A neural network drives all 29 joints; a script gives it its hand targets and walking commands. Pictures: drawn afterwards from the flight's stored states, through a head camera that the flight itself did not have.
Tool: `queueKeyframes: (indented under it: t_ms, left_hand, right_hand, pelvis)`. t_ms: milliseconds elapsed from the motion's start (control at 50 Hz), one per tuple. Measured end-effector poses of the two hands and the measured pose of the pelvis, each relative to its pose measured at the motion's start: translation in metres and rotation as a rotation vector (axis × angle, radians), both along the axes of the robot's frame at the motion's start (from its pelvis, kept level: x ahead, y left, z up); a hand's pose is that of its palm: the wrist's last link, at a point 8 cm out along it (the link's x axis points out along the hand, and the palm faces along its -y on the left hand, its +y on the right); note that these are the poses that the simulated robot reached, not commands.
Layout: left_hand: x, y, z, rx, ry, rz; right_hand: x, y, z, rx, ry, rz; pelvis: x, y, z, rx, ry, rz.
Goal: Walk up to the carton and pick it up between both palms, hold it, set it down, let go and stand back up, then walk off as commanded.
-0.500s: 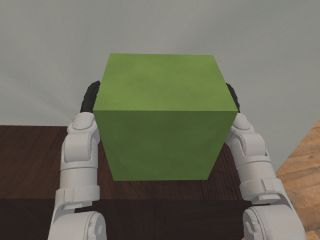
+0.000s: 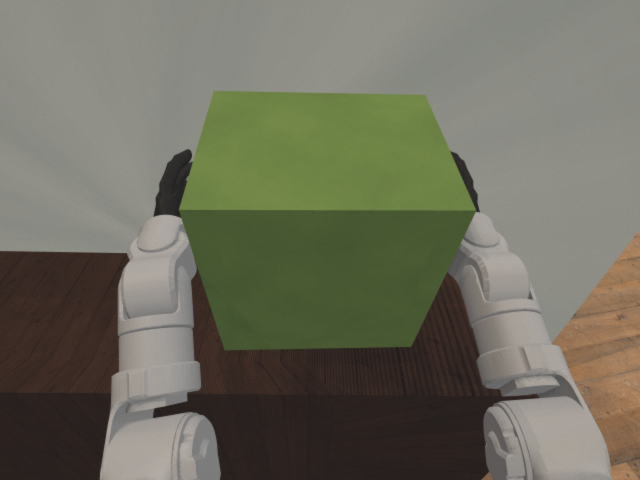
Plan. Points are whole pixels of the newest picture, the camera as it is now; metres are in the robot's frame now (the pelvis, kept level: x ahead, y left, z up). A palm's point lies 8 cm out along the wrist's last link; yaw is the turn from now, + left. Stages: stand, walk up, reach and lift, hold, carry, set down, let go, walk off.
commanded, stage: hold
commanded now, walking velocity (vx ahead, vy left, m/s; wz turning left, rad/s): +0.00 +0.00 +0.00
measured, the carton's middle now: (320, 228) +0.37 +0.02 +0.17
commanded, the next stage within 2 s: none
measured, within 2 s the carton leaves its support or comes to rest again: neither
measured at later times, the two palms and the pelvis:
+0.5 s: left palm (182, 225) +0.36 +0.18 +0.18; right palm (457, 226) +0.38 -0.16 +0.17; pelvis +0.01 +0.00 +0.00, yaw +0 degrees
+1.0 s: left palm (179, 214) +0.37 +0.18 +0.19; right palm (453, 213) +0.39 -0.15 +0.18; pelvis +0.01 +0.00 +0.00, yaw +0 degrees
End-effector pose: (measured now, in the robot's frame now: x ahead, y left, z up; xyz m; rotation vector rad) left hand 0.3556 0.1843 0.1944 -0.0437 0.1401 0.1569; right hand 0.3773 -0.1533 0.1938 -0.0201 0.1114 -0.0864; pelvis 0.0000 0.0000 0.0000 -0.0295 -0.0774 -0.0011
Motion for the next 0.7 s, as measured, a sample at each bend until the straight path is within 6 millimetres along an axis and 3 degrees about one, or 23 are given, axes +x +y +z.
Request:
queueKeyframes:
  t_ms: [280,440,700]
  left_hand:
    - [0.015,0.000,-0.016,0.024,0.045,-0.007]
    - [0.010,-0.004,-0.017,0.051,0.042,-0.017]
    - [-0.007,-0.003,-0.004,0.028,0.006,-0.009]
  right_hand:
    - [0.015,0.000,-0.017,0.033,0.045,-0.004]
    - [0.005,-0.004,-0.022,0.054,0.040,-0.018]
    - [-0.010,-0.003,-0.007,0.024,0.003,-0.014]
  pelvis:
    - [0.014,0.001,0.000,-0.002,0.019,0.000]
    - [0.012,0.001,0.000,-0.001,0.016,0.000]
    - [-0.003,0.000,0.000,0.000,-0.005,0.001]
